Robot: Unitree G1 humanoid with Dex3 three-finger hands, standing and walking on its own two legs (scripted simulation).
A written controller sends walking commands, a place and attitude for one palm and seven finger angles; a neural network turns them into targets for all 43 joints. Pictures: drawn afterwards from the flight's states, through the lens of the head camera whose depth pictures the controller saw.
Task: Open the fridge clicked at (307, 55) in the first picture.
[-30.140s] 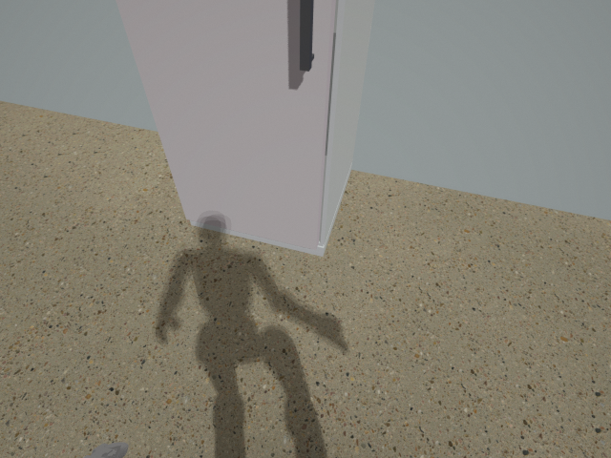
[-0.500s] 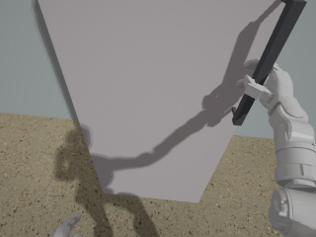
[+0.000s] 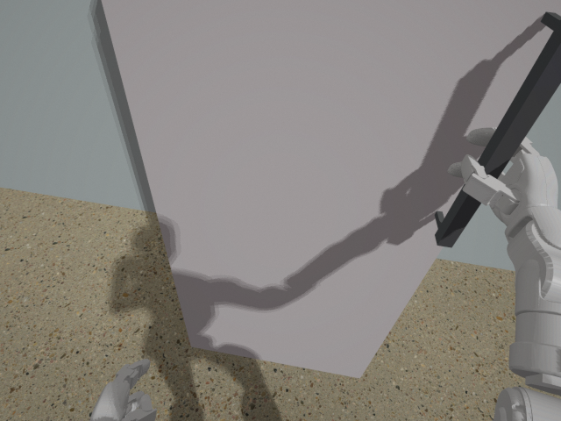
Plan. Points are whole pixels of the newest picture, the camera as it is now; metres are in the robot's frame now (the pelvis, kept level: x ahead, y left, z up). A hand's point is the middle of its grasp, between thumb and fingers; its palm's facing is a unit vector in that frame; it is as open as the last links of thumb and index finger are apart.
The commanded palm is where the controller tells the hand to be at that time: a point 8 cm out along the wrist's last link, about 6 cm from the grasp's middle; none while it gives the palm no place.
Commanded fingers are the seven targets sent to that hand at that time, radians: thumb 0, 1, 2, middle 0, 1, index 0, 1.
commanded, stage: grip the handle and tug to test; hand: right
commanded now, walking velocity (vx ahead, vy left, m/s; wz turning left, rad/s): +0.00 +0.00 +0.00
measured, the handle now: (488, 150) +0.44 -0.22 +0.24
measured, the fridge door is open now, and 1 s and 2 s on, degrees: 0 1 4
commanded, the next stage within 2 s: pull the door a little, standing still in 0.04 s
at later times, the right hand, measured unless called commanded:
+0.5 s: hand (473, 182) +0.38 -0.19 +0.22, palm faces +0.07 +1.00 -0.02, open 5.9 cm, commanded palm +0.32 -0.23 +0.22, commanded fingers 0.00 -0.90 -0.90 0.45 1.40 0.45 1.40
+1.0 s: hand (474, 188) +0.39 -0.20 +0.21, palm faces +0.29 +0.89 -0.36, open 6.8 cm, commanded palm +0.34 -0.24 +0.21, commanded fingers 0.00 -0.90 -0.90 0.45 1.40 0.45 1.40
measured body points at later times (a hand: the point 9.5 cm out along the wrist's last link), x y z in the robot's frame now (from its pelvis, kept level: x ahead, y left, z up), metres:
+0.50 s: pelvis +0.05 -0.01 +0.00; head +0.02 +0.02 +0.45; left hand +0.24 +0.22 -0.07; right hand +0.37 -0.24 +0.22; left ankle -0.07 +0.10 -0.73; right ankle +0.02 -0.13 -0.74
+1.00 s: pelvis +0.14 +0.00 +0.01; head +0.17 +0.04 +0.46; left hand +0.31 +0.24 -0.08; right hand +0.37 -0.24 +0.23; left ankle +0.17 +0.05 -0.73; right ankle +0.04 -0.16 -0.70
